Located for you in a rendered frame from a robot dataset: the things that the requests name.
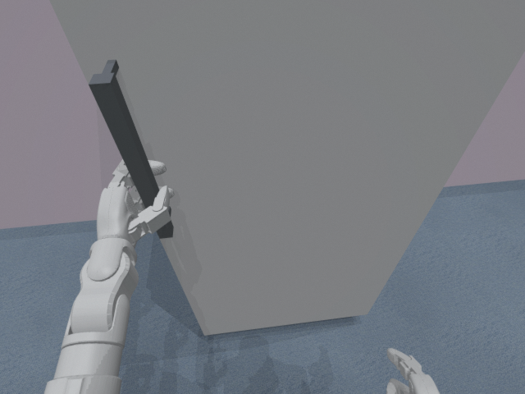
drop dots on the handle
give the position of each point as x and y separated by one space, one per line
112 104

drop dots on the fridge door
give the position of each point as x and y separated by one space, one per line
305 140

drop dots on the robot right hand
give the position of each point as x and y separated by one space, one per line
411 370

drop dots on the robot left forearm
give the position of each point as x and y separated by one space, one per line
95 335

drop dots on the robot left hand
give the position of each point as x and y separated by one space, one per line
118 207

